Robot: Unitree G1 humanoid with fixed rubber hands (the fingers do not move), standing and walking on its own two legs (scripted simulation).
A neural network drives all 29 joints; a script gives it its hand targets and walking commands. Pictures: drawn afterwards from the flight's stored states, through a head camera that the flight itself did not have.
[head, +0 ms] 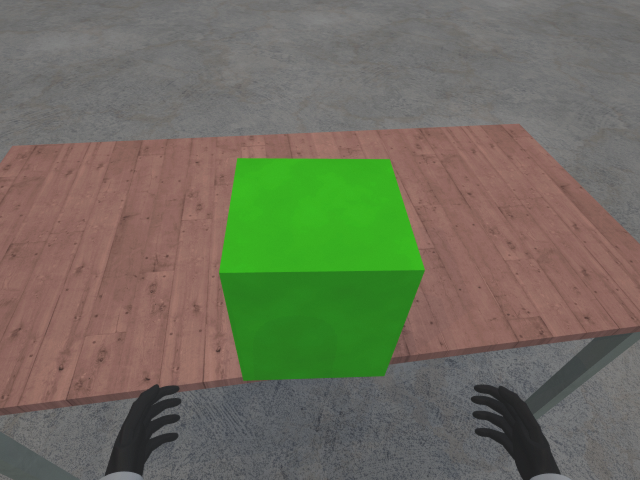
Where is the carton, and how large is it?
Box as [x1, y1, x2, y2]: [219, 158, 424, 380]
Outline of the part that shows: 237,158 219,274 243,380 384,375 424,270 389,159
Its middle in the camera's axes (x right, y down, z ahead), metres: +0.00 +0.04 +0.55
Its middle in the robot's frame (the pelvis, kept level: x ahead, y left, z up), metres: +0.38 +0.01 +0.05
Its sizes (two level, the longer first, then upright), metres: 0.210 0.200 0.250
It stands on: a table, 0.71 m high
